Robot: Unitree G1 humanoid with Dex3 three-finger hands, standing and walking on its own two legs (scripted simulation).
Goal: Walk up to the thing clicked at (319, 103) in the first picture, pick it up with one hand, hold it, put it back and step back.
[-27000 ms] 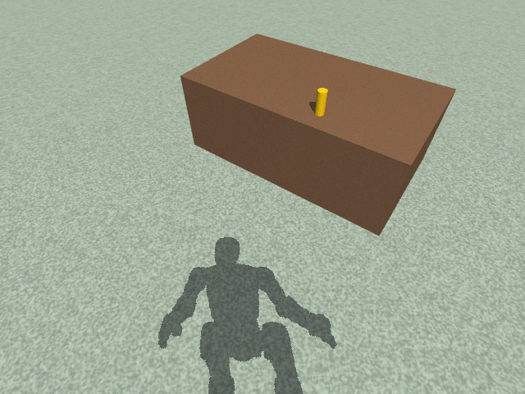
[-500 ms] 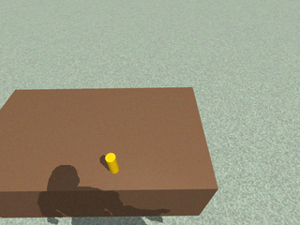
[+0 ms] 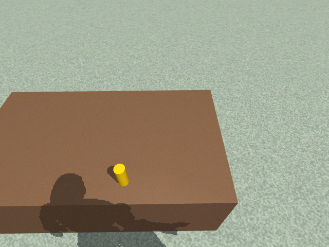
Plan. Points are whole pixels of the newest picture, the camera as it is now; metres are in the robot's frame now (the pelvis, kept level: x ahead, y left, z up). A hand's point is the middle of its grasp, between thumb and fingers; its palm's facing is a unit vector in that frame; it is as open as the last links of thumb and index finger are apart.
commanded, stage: step back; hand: left
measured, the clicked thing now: (121, 175) +0.43 +0.19 -0.27
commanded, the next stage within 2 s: none
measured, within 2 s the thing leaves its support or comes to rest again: neither
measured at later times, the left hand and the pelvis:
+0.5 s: hand out of the picture +0.01 +0.21 -0.14, palm faces +0.04 -0.90 -0.43, open 7.4 cm; pelvis -0.09 -0.05 -0.01, yaw +3 degrees
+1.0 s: hand out of the picture -0.17 +0.26 -0.17, palm faces +0.03 -0.91 -0.41, open 7.4 cm; pelvis -0.23 -0.03 -0.02, yaw +1 degrees
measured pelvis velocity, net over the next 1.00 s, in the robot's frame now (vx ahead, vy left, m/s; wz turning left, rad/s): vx -0.23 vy -0.03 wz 0.01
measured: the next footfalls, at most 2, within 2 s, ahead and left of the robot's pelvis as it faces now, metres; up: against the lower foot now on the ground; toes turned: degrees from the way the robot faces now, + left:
left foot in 0.70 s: -0.14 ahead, +0.09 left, +0.00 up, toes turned +4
right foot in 1.06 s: -0.24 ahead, -0.16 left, +0.00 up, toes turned +2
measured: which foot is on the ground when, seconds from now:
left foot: down 0.00-0.22, up 0.24-0.68, down 0.70-1.00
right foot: down 0.00-0.72, up 0.74-1.00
